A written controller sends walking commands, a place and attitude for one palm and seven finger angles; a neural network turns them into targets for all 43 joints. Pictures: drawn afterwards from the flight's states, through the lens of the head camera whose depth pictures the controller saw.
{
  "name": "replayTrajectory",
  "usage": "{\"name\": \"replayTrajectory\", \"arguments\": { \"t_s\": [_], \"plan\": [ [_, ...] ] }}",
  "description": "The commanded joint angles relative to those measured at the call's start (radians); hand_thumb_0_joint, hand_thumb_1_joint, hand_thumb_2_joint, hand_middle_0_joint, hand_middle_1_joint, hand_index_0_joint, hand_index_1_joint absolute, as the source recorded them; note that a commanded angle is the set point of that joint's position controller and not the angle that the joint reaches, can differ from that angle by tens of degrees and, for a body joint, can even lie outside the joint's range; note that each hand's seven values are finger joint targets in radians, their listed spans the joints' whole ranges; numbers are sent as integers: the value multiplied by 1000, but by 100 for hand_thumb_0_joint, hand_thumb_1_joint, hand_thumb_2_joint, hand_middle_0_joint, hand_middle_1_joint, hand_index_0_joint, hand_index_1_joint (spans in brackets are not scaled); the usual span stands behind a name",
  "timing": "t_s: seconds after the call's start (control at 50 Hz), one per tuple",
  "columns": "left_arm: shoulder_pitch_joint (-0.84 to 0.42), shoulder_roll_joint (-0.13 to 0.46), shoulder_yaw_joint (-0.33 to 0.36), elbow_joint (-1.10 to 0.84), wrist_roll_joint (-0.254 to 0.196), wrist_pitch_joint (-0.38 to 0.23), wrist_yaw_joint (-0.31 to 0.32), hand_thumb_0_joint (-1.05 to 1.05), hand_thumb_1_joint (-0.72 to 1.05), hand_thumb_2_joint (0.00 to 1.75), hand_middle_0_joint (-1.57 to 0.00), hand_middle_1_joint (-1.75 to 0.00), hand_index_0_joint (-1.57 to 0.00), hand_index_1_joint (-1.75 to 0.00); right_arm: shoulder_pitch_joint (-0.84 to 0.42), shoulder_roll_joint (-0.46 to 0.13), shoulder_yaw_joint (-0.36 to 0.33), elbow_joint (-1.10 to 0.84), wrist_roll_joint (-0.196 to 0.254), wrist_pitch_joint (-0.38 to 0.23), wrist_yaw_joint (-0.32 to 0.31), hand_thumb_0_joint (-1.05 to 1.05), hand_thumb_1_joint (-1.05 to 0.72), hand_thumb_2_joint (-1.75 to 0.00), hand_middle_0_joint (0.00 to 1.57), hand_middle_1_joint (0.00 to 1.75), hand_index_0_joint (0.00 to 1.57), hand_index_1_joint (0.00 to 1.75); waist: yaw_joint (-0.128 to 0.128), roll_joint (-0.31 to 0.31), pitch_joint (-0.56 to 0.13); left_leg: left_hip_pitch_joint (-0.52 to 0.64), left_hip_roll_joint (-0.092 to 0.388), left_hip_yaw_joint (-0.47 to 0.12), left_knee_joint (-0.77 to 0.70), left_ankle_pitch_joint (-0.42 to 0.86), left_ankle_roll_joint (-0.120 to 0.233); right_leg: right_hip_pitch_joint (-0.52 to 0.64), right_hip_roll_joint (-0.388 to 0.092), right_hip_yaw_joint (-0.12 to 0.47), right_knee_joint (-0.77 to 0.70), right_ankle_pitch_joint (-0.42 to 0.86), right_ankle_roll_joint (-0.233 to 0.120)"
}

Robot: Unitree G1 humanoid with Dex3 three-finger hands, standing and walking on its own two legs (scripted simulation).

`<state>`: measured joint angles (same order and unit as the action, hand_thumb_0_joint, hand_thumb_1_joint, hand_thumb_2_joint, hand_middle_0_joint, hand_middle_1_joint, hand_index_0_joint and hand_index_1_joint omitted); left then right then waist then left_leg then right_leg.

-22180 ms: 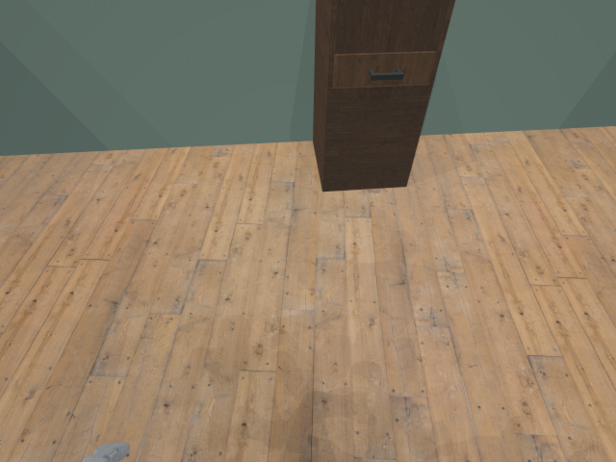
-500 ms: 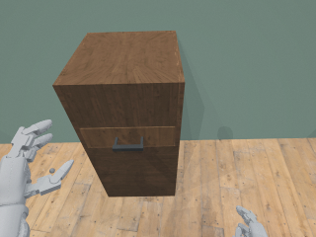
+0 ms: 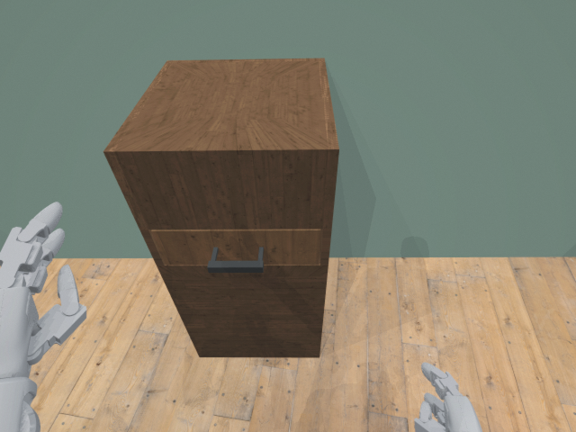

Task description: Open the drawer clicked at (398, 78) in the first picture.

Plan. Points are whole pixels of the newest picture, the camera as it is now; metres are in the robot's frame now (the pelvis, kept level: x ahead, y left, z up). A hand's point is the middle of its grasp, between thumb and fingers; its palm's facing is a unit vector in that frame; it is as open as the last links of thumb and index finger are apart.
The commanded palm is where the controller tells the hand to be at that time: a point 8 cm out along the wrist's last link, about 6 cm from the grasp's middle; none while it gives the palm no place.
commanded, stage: step back with the hand held close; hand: left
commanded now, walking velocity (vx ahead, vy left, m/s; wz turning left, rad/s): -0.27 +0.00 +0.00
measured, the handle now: (237, 259) +0.52 +0.19 -0.16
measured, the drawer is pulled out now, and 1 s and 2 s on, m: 0.00 0.00 0.00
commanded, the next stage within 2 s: stop stepping back and stand still in 1.06 s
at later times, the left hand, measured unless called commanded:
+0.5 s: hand (47, 354) +0.14 +0.25 +0.16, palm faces +0.40 -0.81 -0.43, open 7.4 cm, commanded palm +0.08 +0.28 +0.17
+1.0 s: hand out of the picture +0.01 +0.26 +0.15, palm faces +0.38 -0.78 -0.50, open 7.4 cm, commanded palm -0.05 +0.29 +0.17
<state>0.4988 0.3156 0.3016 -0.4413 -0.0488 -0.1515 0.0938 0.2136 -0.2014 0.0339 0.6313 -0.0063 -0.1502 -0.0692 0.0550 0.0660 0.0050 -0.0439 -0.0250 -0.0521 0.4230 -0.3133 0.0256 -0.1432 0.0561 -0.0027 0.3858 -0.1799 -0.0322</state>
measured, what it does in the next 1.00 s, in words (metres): walks backwards: right foot, then left foot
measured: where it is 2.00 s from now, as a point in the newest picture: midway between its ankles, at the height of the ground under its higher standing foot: outside the picture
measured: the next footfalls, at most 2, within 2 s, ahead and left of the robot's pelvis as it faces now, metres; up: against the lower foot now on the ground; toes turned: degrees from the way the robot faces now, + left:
right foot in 0.54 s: -0.04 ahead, -0.10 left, +0.00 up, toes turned +1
left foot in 0.84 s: -0.08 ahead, +0.12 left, +0.00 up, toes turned +0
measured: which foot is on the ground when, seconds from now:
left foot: down 0.00-0.62, up 0.64-0.82, down 0.84-1.00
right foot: down 0.00-0.40, up 0.42-0.52, down 0.54-0.90, up 0.92-0.98, down 1.00-1.00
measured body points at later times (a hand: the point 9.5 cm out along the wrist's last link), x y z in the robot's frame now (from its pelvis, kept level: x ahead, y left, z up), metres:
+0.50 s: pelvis -0.05 +0.00 -0.01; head -0.06 +0.03 +0.44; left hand +0.11 +0.29 +0.19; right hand +0.12 -0.23 -0.07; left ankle -0.05 +0.10 -0.74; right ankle -0.06 -0.10 -0.73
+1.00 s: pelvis -0.17 +0.00 -0.01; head -0.16 +0.02 +0.44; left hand -0.01 +0.30 +0.18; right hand +0.00 -0.23 -0.09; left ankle -0.12 +0.12 -0.74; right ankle -0.16 -0.10 -0.74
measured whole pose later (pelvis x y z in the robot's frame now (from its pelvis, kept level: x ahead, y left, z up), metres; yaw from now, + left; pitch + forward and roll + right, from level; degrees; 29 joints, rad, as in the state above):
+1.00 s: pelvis -0.17 +0.00 -0.01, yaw +2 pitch +2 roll +0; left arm 0.65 0.42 0.41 -0.59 -0.02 -0.23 0.14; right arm 0.23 -0.20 -0.01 0.58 0.00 -0.11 -0.07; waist -0.01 -0.03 -0.02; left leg -0.40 -0.01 -0.03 0.56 -0.20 0.01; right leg -0.36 0.06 0.03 0.62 -0.27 0.01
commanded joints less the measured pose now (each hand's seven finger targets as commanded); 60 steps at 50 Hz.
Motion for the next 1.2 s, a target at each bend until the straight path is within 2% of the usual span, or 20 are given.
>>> {"name": "replayTrajectory", "arguments": {
  "t_s": [0.0,0.06,0.22,0.32,0.38,0.48,0.52,0.58,0.6,0.64,0.7,0.78,0.82,0.84,0.9,0.98,1.04,1.08,1.12,1.18],
  "plan": [
    [-49,188,169,-209,16,-85,19,0,90,90,-20,-30,-20,-30,-133,-162,-70,-193,-22,5,-17,0,-90,-90,20,30,20,30,-47,-102,34,-206,28,-41,-25,171,-7,-20,-88,120,-104,139,-12],
    [49,124,119,-192,22,-86,31,0,90,90,-20,-30,-20,-30,-96,-139,-77,-202,-17,33,-6,0,-90,-90,20,30,20,30,-64,-86,-85,-205,47,-35,22,234,-10,37,-132,130,-53,203,-25],
    [147,220,188,-393,15,-102,72,0,90,90,-20,-30,-20,-30,-80,-132,-93,-256,0,63,-11,0,-90,-90,20,30,20,30,-70,-57,-265,-286,80,-68,125,463,-47,115,-184,128,116,492,-64],
    [173,237,203,-445,24,-97,84,0,90,90,-20,-30,-20,-30,-90,-136,-91,-261,-17,52,-22,0,-90,-90,20,30,20,30,-63,67,-207,-336,156,-129,10,550,-37,28,-63,37,236,236,-1],
    [147,206,192,-412,38,-100,86,0,90,90,-20,-30,-20,-30,-70,-138,-94,-245,-41,27,-25,0,-90,-90,20,30,20,30,-69,152,-131,-446,235,-161,-78,490,22,10,-10,13,363,-74,25],
    [111,146,129,-315,37,-95,88,0,90,90,-20,-30,-20,-30,-46,-147,-90,-196,-43,-8,-18,0,-90,-90,20,30,20,30,-82,93,-44,-395,227,-144,-37,398,54,-46,-27,24,190,-117,21],
    [79,158,120,-293,37,-87,85,0,90,90,-20,-30,-20,-30,-64,-159,-88,-185,-36,0,-17,0,-90,-90,20,30,20,30,-91,21,-56,-375,186,-123,17,366,17,-19,-62,56,89,100,5],
    [33,202,146,-262,19,-109,73,0,90,90,-20,-30,-20,-30,-67,-123,-87,-193,11,15,4,0,-90,-90,20,30,20,30,-90,-174,-170,-351,36,24,260,150,-41,10,-288,274,11,640,-77],
    [40,224,165,-275,16,-112,72,0,90,90,-20,-30,-20,-30,-82,-116,-90,-204,17,15,7,0,-90,-90,20,30,20,30,-76,-218,-185,-393,4,19,372,-72,-41,9,-341,313,-19,637,-109],
    [87,242,186,-281,16,-116,71,0,90,90,-20,-30,-20,-30,-99,-101,-86,-219,23,28,7,0,-90,-90,20,30,20,30,-51,-225,-154,-419,14,-20,502,-154,-28,-58,-365,302,-61,372,-141],
    [100,258,212,-318,20,-111,70,0,90,90,-20,-30,-20,-30,-125,-90,-65,-241,16,55,-1,0,-90,-90,20,30,20,30,-59,-186,-124,-365,38,20,385,-117,-29,-126,-294,227,-64,257,-126],
    [110,242,184,-355,11,-112,77,0,90,90,-20,-30,-20,-30,-93,-113,-69,-199,9,55,-14,0,-90,-90,20,30,20,30,-77,-45,-93,-244,28,59,-8,90,-19,-141,-168,113,-30,132,-14],
    [110,248,186,-388,13,-127,76,0,90,90,-20,-30,-20,-30,-100,-147,-88,-208,11,37,-20,0,-90,-90,20,30,20,30,-60,129,-101,-329,188,-126,-111,220,40,-103,-44,35,123,38,55],
    [121,253,194,-398,11,-134,76,0,90,90,-20,-30,-20,-30,-91,-149,-96,-213,15,21,-18,0,-90,-90,20,30,20,30,-52,115,-142,-358,223,-124,-111,235,53,-52,-25,22,176,-2,63],
    [123,240,223,-377,28,-140,68,0,90,90,-20,-30,-20,-30,-102,-157,-103,-217,5,-4,-14,0,-90,-90,20,30,20,30,-57,181,-110,-659,249,-138,-210,-98,92,127,8,17,349,-49,63],
    [99,208,193,-348,32,-154,56,0,90,90,-20,-30,-20,-30,-98,-168,-104,-202,10,-40,-9,0,-90,-90,20,30,20,30,-60,0,-64,-693,210,-97,-84,-134,83,104,-20,99,256,0,47],
    [61,244,191,-324,28,-162,66,0,90,90,-20,-30,-20,-30,-85,-130,-96,-168,3,-29,12,0,-90,-90,20,30,20,30,-84,-176,-89,-404,18,52,208,27,-36,-160,-246,330,-65,251,-43],
    [58,246,181,-317,29,-156,69,0,90,90,-20,-30,-20,-30,-107,-113,-114,-167,16,-16,18,0,-90,-90,20,30,20,30,-58,-275,-172,-383,-14,25,485,-114,-46,-154,-345,381,-119,291,-98],
    [91,252,204,-295,37,-138,71,0,90,90,-20,-30,-20,-30,-127,-85,-104,-179,12,5,15,0,-90,-90,20,30,20,30,-53,-273,-156,-418,12,-8,578,-163,-45,-169,-358,360,-101,272,-140],
    [137,237,212,-323,32,-124,72,0,90,90,-20,-30,-20,-30,-103,-76,-72,-194,8,43,1,0,-90,-90,20,30,20,30,-71,-190,-140,-266,25,39,253,-79,-32,-211,-218,187,-25,191,-72]
  ]
}}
